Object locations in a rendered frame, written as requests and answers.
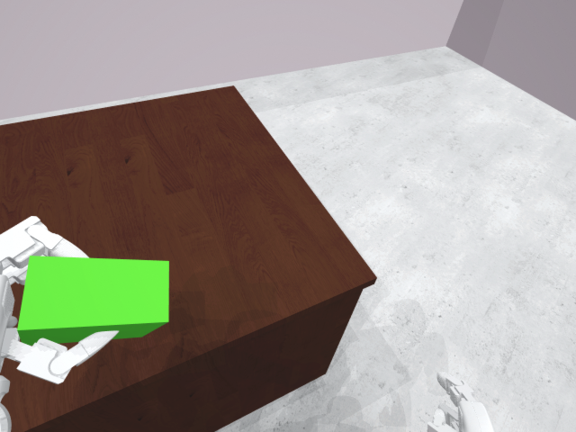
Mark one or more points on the left robot hand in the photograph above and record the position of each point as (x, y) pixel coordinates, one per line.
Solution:
(46, 359)

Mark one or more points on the right robot hand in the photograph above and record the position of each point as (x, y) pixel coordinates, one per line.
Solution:
(471, 416)

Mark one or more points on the sponge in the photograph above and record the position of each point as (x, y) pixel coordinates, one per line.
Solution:
(67, 299)

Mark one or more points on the table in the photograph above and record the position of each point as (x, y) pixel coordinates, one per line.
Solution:
(262, 280)

